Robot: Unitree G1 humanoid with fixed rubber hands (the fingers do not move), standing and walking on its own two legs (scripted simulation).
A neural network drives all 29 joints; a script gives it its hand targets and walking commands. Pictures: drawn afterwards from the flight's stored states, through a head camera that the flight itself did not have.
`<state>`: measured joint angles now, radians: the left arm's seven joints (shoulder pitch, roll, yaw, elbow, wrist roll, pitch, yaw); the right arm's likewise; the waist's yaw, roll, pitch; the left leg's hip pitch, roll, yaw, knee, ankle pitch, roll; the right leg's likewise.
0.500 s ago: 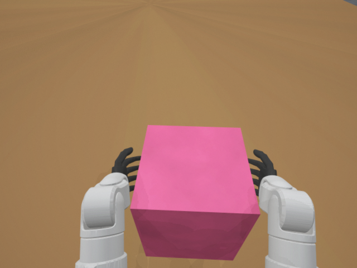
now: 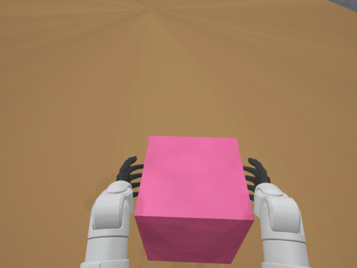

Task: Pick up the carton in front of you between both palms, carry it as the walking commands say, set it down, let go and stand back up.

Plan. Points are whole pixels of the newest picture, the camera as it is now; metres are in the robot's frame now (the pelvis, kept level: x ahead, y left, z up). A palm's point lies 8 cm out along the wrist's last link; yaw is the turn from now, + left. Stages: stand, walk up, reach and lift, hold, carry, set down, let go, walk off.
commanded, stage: carry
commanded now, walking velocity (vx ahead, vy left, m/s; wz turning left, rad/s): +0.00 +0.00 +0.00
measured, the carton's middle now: (190, 201) +0.28 +0.00 -0.02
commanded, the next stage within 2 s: hold in 0.54 s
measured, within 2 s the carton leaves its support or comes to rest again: neither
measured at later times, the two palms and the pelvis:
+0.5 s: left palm (127, 188) +0.28 +0.15 +0.05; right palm (259, 191) +0.28 -0.15 +0.04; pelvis -0.02 +0.00 +0.00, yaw +0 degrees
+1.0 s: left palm (118, 206) +0.23 +0.16 +0.05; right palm (259, 203) +0.25 -0.14 +0.05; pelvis -0.06 -0.01 +0.00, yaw +3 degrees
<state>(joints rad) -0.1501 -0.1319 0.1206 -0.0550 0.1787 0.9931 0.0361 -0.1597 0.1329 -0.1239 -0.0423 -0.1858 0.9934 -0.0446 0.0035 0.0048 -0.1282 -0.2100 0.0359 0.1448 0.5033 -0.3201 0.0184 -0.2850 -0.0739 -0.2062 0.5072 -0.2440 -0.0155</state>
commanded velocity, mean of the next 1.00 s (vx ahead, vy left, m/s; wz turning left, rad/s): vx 0.00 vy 0.00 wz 0.00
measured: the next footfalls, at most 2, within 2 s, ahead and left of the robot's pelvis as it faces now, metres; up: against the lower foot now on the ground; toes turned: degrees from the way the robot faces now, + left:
none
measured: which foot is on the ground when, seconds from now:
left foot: down 0.00-1.00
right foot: down 0.00-1.00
